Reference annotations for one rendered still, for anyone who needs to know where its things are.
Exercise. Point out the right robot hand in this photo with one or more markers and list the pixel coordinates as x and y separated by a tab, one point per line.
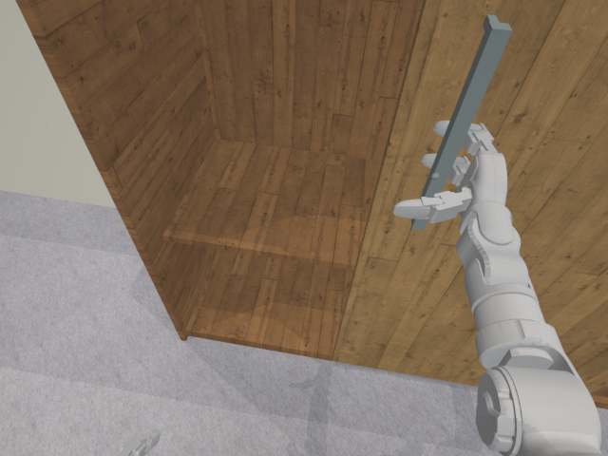
485	178

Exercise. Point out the robot right forearm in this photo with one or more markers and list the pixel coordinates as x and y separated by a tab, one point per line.
509	321

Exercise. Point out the robot right upper arm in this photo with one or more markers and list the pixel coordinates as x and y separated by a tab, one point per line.
536	412

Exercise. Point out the left robot hand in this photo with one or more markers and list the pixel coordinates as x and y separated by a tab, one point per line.
139	446

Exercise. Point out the handle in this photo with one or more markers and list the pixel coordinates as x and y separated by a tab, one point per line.
489	53

